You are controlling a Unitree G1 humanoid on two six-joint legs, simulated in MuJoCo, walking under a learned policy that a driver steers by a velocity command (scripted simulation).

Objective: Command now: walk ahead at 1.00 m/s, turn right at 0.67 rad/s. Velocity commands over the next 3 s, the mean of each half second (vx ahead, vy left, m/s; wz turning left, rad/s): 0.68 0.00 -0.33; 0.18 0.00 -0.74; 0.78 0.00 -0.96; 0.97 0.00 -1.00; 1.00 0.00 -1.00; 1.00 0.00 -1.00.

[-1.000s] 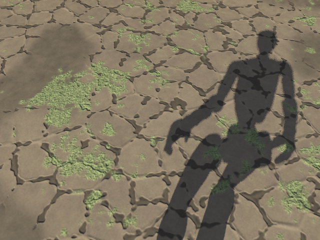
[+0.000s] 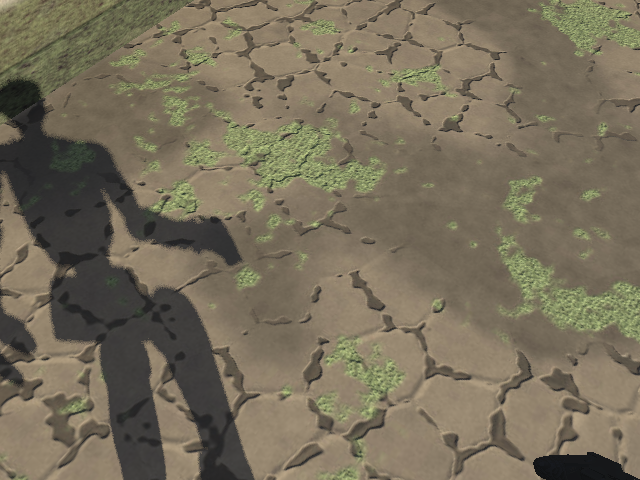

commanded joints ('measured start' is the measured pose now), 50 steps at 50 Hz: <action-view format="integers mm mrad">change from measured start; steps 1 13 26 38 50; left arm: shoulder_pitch -106 -55 -268 -199 -386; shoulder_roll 118 83 24 100 119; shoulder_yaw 30 -1 -35 44 82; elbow -87 -36 -113 -141 -223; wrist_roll -7 -1 22 -6 15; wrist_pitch -58 -49 3 58 80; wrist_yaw -6 19 -57 -2 -37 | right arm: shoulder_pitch -43 259 194 166 264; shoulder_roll -67 -180 -169 -130 -154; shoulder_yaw -11 -91 -72 -62 -75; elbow -69 64 189 66 93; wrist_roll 16 26 74 28 57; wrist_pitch -3 -31 -45 101 59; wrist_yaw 14 0 -8 -45 -57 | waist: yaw -38 -108 -7 -61 -181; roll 29 80 112 -36 -110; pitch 34 -241 -97 -173 -89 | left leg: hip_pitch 213 870 495 194 798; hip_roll -29 232 21 -157 -250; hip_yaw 94 -479 156 18 61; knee -271 -648 -682 31 -710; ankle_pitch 318 629 822 -128 -7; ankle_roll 17 360 162 22 82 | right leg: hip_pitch -268 -525 -173 -116 -574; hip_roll -218 -153 -200 -335 -121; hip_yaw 218 79 -115 361 414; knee -263 1094 179 -84 -135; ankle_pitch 368 -65 338 545 -323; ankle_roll -110 128 124 -70 152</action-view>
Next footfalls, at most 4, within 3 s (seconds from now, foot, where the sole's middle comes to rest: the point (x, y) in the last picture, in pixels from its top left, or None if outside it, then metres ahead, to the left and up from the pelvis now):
0.18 left None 0.41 0.17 -0.77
0.58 right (357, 391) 0.64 -0.04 -0.77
1.02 left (277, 371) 0.68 0.14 -0.77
1.52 right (483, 372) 0.70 -0.32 -0.77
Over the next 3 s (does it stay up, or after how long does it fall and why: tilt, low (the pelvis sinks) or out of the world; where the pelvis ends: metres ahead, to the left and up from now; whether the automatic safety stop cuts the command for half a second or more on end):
stays up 0.57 -1.46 0.00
